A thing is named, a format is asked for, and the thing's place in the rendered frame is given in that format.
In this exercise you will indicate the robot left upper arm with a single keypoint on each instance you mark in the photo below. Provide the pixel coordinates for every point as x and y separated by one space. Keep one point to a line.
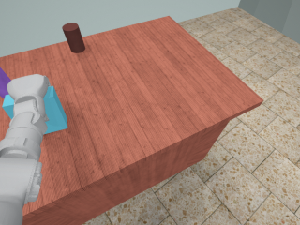
20 181

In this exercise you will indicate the robot left hand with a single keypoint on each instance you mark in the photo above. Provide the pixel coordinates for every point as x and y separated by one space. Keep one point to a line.
31 84

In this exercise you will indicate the table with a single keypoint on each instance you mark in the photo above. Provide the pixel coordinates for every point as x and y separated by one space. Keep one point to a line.
143 102

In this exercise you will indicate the sponge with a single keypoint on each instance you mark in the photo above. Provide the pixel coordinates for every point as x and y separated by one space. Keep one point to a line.
53 109

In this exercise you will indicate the left robot forearm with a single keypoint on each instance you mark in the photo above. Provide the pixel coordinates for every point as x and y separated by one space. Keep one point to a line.
26 129

